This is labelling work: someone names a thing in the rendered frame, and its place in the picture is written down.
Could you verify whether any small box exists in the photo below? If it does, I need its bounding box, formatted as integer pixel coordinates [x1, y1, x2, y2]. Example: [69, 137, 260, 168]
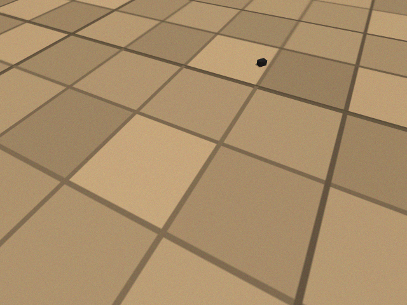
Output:
[257, 58, 267, 67]

